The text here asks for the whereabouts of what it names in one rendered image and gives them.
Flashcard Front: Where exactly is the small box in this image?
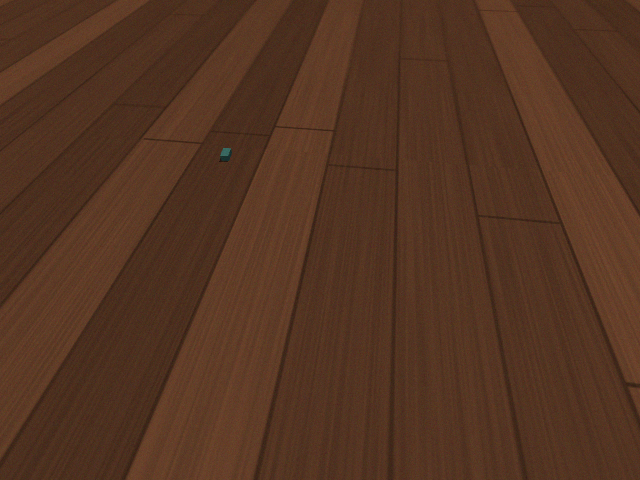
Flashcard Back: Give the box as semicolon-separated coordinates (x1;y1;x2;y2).
220;148;232;161

